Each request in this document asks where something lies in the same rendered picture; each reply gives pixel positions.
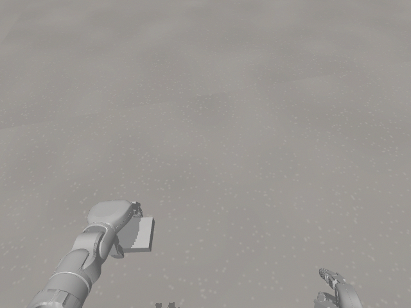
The left robot hand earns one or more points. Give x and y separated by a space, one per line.
115 213

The right robot hand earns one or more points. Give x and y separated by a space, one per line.
345 295

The small box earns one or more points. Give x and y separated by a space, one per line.
137 235

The left robot arm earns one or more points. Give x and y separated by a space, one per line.
78 270

